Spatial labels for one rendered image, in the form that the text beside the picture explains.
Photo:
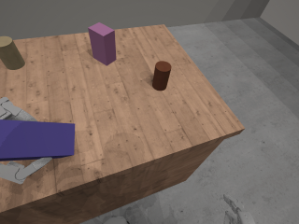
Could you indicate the left robot hand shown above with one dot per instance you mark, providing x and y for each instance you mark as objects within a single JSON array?
[{"x": 14, "y": 171}]

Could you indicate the right robot hand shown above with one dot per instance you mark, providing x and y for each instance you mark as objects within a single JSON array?
[{"x": 242, "y": 216}]

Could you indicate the sponge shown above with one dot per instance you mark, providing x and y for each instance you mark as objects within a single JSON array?
[{"x": 22, "y": 140}]

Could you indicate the table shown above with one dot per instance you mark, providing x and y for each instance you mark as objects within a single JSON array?
[{"x": 131, "y": 140}]

